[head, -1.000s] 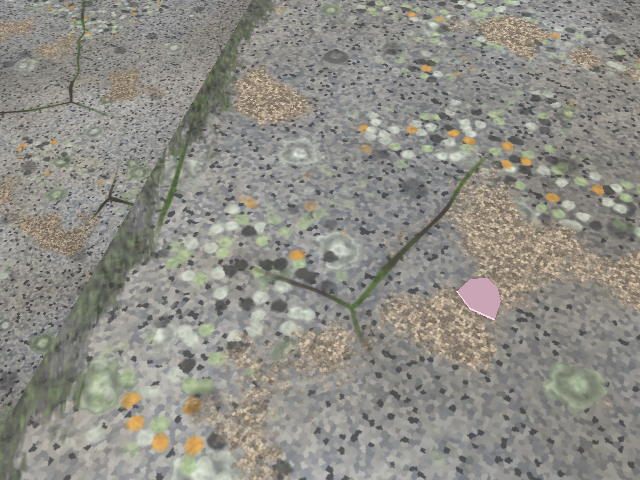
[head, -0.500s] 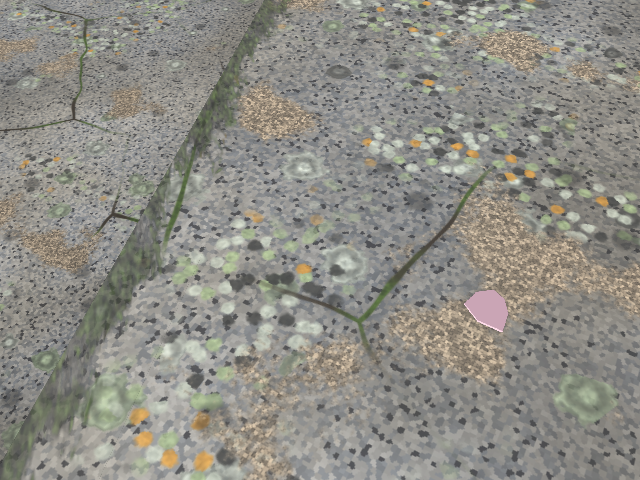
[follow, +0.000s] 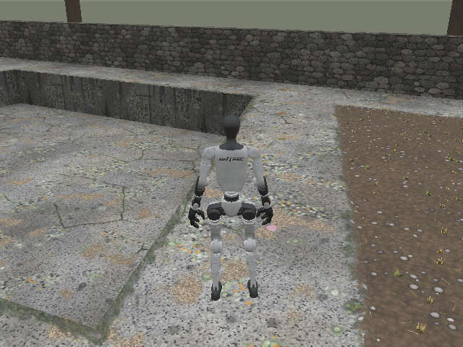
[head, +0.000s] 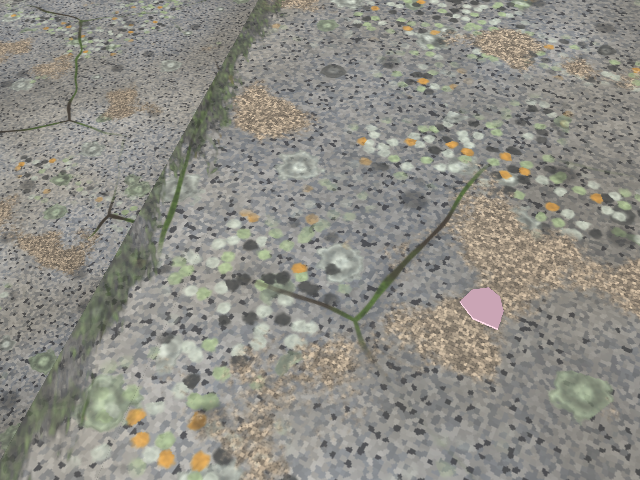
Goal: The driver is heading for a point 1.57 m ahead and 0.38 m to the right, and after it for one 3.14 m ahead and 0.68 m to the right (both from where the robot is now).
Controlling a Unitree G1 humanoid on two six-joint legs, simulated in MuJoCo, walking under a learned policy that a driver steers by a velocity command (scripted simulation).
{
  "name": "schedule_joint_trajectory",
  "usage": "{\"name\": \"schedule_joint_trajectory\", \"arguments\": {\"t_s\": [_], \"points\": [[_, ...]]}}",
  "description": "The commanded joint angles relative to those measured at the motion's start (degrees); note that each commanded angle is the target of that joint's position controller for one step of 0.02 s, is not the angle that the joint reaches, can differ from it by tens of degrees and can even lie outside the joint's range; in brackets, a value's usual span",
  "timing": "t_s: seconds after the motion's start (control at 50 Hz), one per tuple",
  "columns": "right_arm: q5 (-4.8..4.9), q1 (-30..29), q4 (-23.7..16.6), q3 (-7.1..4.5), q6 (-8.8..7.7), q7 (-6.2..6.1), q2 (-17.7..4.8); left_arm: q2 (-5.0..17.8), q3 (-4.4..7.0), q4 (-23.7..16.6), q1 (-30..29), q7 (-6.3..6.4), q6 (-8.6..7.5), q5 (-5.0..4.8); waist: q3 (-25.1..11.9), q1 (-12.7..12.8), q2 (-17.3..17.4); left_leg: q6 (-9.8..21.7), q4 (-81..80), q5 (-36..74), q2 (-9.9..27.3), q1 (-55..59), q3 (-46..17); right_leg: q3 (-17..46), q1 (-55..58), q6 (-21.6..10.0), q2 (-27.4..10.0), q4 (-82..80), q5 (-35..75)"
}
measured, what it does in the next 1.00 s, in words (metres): walks ahead: left foot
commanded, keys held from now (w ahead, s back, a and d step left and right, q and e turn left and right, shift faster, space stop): no key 0.14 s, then w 0.86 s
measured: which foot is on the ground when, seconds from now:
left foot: down 0.00-0.38, up 0.40-0.84, down 0.86-1.00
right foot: down 0.00-0.86, up 0.88-1.00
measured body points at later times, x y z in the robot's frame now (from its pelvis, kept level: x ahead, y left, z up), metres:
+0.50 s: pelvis +0.07 -0.05 +0.00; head +0.07 -0.07 +0.45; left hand +0.03 +0.20 -0.13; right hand +0.12 -0.31 -0.15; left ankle +0.01 +0.09 -0.66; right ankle +0.02 -0.13 -0.74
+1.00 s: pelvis +0.33 +0.00 +0.00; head +0.36 +0.00 +0.45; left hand +0.34 +0.26 -0.15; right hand +0.46 -0.26 -0.13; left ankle +0.40 +0.08 -0.74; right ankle +0.20 -0.14 -0.63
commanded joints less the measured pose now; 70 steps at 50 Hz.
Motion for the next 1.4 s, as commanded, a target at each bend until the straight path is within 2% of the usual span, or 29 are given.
{"name": "schedule_joint_trajectory", "arguments": {"t_s": [0.02, 0.14, 0.18, 0.24, 0.26, 0.3, 0.34, 0.36, 0.38, 0.4, 0.42, 0.46, 0.54, 0.64, 0.78, 0.82, 0.86, 0.88, 0.9, 0.92, 0.94, 0.96, 0.98, 1.04, 1.12, 1.22, 1.3, 1.36, 1.4], "points": [[0.05, 2.01, -0.97, -1.02, -0.46, -0.23, -5.78, 5.82, 0.89, -0.66, 2.12, 0.21, -0.34, 0.0, 0.48, -0.03, 0.3, 0.68, -6.24, 10.41, 2.25, -3.69, -1.81, -1.25, 1.47, -0.97, 0.66, -3.13, 9.0], [0.11, 2.82, 0.77, -0.74, -0.39, -0.32, -5.36, 5.14, 0.59, 0.56, 2.97, 0.24, -0.31, -0.03, 0.88, -0.12, 0.28, 0.57, -6.44, 9.74, 2.1, -3.86, -1.51, -1.42, 1.1, -1.09, 0.86, -3.31, 8.48], [0.51, 4.13, 1.73, -1.04, -0.04, -0.62, -6.11, 4.14, 0.39, 1.41, 4.13, 0.34, -0.19, -0.38, 0.4, -0.53, 1.86, 1.89, -8.06, -7.91, 1.64, -4.0, -2.01, -4.48, -0.2, -1.65, 3.59, -0.46, -4.7], [1.41, 7.08, 1.67, -2.5, -0.52, -0.66, -10.82, 2.86, 0.09, -1.07, 0.65, -0.14, -1.69, -0.71, 6.13, -2.71, 10.0, 8.86, -16.98, -33.41, 11.96, -6.36, -17.27, -7.15, -11.57, -3.33, 5.02, 12.53, -13.86], [1.65, 7.46, 1.68, -3.05, -1.1, -0.62, -12.13, 2.2, -0.13, -2.01, -0.47, -0.69, -2.75, -0.98, 8.04, -3.06, 11.95, 11.87, -19.92, -34.02, 16.58, -8.37, -24.08, -4.99, -13.04, -4.34, 2.9, 17.5, -11.83], [1.47, 4.67, 0.67, -2.91, -2.27, -0.42, -10.93, 2.72, 0.06, -2.92, -0.48, -1.85, -4.55, -1.83, 9.76, -1.53, 11.23, 13.19, -20.4, -27.29, 19.31, -6.99, -26.32, -2.27, -16.74, -6.74, -0.21, 19.15, -14.69], [2.6, -0.64, -0.94, -2.77, -2.4, -0.16, -10.29, 2.66, 0.34, -1.29, 4.9, -2.65, -5.83, -2.0, 7.46, 2.63, 8.37, 9.41, -16.36, -18.64, 14.9, -9.93, -17.25, -4.29, -4.92, -8.61, 0.28, 4.33, -9.8], [2.72, -2.01, -1.44, -2.66, -2.18, -0.01, -9.83, 2.82, 0.91, 1.53, 10.42, -2.77, -5.99, -1.6, 5.23, 4.64, 6.12, 7.57, -11.76, -14.07, 10.77, -13.91, -11.79, -6.81, 5.75, -7.63, 3.3, -1.36, -1.3], [2.23, -2.48, -1.94, -2.1, -2.34, 0.09, -7.93, 3.9, 1.56, 3.58, 15.84, -2.92, -5.87, -0.95, 2.63, 6.06, 1.27, 5.52, -2.01, -7.56, 6.72, -17.7, -6.34, -2.33, 13.53, -7.03, 1.68, -3.2, 0.1], [1.32, -2.77, -3.02, -0.94, -2.97, 0.31, -3.95, 8.89, 2.75, 4.15, 23.01, -2.69, -5.85, -0.93, -0.94, 7.69, -13.12, 1.49, 18.6, -6.13, 0.55, -25.28, 2.44, 17.37, 20.39, -11.05, -10.6, -12.65, -8.2], [2.16, -2.7, -4.76, -1.25, -3.98, 0.12, -4.0, 12.22, 2.8, 3.97, 25.03, -3.58, -6.62, -0.24, -0.51, 6.67, -18.22, 1.38, 31.32, -14.61, -2.22, -33.68, -0.43, 38.62, 19.95, -18.06, -19.75, -20.22, -16.57], [3.31, -2.14, -4.04, -1.63, -5.31, 0.91, -6.16, 6.59, 1.01, 0.67, 14.58, -3.76, -7.72, -0.46, 6.66, 2.17, -6.78, 3.65, 39.92, -4.86, 4.72, -39.22, -4.07, 29.95, 14.69, -16.75, -17.88, -20.25, -17.91], [1.48, -4.81, -3.43, -2.73, -5.66, 2.08, -6.58, 3.2, -0.48, -0.15, 14.75, -3.88, -6.78, 0.05, 3.77, 1.8, -6.0, 2.95, 31.77, 7.88, 7.95, -35.27, 0.53, 10.17, 15.47, -11.64, -9.72, -20.1, 10.48], [1.41, -16.38, -7.88, -1.37, -4.9, 2.67, -2.93, 6.23, -0.35, -1.04, 16.7, -2.18, -5.63, 0.43, 5.19, 3.44, -4.15, -0.28, 15.75, 15.77, 6.32, -33.27, 3.89, 3.52, 11.35, -12.65, -8.03, -22.21, 19.74], [2.01, -24.78, -11.92, -1.02, -5.68, 4.39, -4.87, 7.96, 0.77, -0.56, 18.66, -1.65, -5.23, -0.79, 6.98, 2.53, -5.1, 2.74, 1.85, 18.74, 3.95, -27.12, 4.31, 0.61, 16.29, -12.45, -11.53, -20.91, 26.22], [1.89, -20.01, -11.16, -2.23, -5.92, 4.43, -7.55, 9.51, 1.44, -1.29, 16.87, -1.61, -4.7, -0.39, 1.84, -1.17, -7.04, 4.68, 1.83, 15.47, 1.22, -18.83, 5.72, -0.32, 19.47, -11.26, -12.14, -13.48, 45.56], [2.15, -2.38, -6.05, -4.74, -5.49, 3.55, -11.99, 9.57, 1.42, -2.52, 14.6, -1.78, -3.79, 0.29, -9.15, -9.88, -7.7, 7.94, 1.91, 15.43, -0.01, 4.78, 5.79, -2.65, 13.01, -8.71, -8.9, 7.38, 54.98], [1.23, 8.14, -3.87, -5.74, -5.0, 2.79, -16.31, 6.99, 0.39, -4.08, 15.28, -1.97, -3.97, 1.35, -17.75, -11.92, 0.6, 11.66, 3.1, 11.11, 12.53, 23.35, -9.74, -4.11, -1.88, -7.35, -4.53, 26.5, 31.99], [0.42, 10.02, -2.59, -5.49, -5.07, 3.55, -17.04, -2.43, -1.88, -3.62, 23.45, -2.89, -5.33, 0.15, -26.7, -6.16, 16.56, 21.2, -7.3, -3.95, 25.02, 37.26, -39.62, 1.11, -20.75, -4.67, 6.68, 45.14, -16.24], [0.92, 6.42, -2.61, -4.09, -5.3, 3.66, -11.45, 4.35, -0.37, -4.17, 17.23, -3.11, -7.04, -1.68, -19.43, -7.81, 10.56, 17.93, -12.93, -7.61, 22.06, 31.13, -40.52, 6.49, -26.62, -6.27, 3.88, 51.25, -16.7], [1.08, 0.64, -3.49, -3.4, -5.63, 3.54, -9.23, 7.39, 0.59, -6.51, 10.92, -3.12, -7.93, -3.13, -9.98, -6.13, 7.85, 15.37, -14.11, -2.91, 20.51, 21.62, -30.62, 4.27, -29.54, -7.19, 1.06, 51.23, -11.36], [0.8, -4.24, -4.42, -2.94, -6.08, 3.73, -8.14, 7.57, 0.72, -7.11, 8.0, -2.58, -8.25, -2.84, -6.24, -3.92, 1.29, 14.11, -15.63, 5.77, 18.73, 12.08, -23.45, 3.18, -26.39, -7.21, -2.08, 48.46, -5.73], [0.16, -6.4, -4.57, -2.55, -6.4, 4.02, -6.69, 7.38, 1.36, -7.17, 7.08, -2.15, -7.9, -2.0, -4.02, -1.99, 0.12, 13.25, -16.9, 11.52, 16.52, 5.34, -17.68, 2.46, -23.5, -6.95, -3.88, 45.54, -2.8], [0.0, -5.45, -2.65, -2.02, -6.77, 4.08, -5.62, 4.1, 1.43, -7.39, 9.59, -1.97, -5.84, -1.41, -2.6, 1.28, 3.24, 13.46, -21.17, 14.0, 13.62, -2.54, -10.39, 1.94, -18.61, -6.28, -6.38, 40.0, -0.92], [0.02, -1.18, -0.89, -2.54, -6.61, 2.37, -9.09, 5.3, 1.81, -11.63, -0.31, -1.78, -5.19, -0.39, 1.48, -0.17, 2.27, 13.92, -24.09, 15.86, 13.34, -3.12, -6.89, 0.64, -26.8, -3.62, -7.59, 28.16, 8.46], [0.8, 4.68, 0.49, -2.59, -5.84, 1.42, -10.63, 3.79, 0.86, -14.82, -11.54, -2.99, -6.0, -0.65, 2.06, -3.96, 2.14, 10.95, -23.61, 17.98, 10.94, 0.28, -1.59, -2.96, -23.83, -3.4, -3.95, 8.98, 21.75], [1.26, 9.12, 2.47, -2.83, -4.67, 1.26, -11.0, 4.53, 0.53, -17.58, -17.49, -4.42, -6.36, -1.24, 3.17, -5.42, 2.4, 10.54, -19.98, 19.08, 14.61, 9.69, -2.43, -2.44, -26.32, -4.63, -2.78, 3.09, 18.54], [1.22, 8.14, 2.45, -3.41, -3.64, 0.99, -12.21, 6.89, 1.23, -18.12, -15.19, -5.25, -6.8, -1.32, 0.9, -2.53, 4.05, 8.89, -14.26, 29.52, 16.69, 14.68, -2.73, -3.18, -21.51, -7.04, -1.01, 0.76, 11.83], [0.74, 6.04, 1.53, -3.0, -2.98, 1.02, -11.36, 11.12, 3.56, -13.97, -0.63, -4.87, -6.83, -1.21, -8.16, 4.91, 4.14, 6.42, 2.57, 43.93, 12.48, 11.01, 0.8, -5.62, -1.03, -10.06, 2.01, -0.31, 11.86]]}}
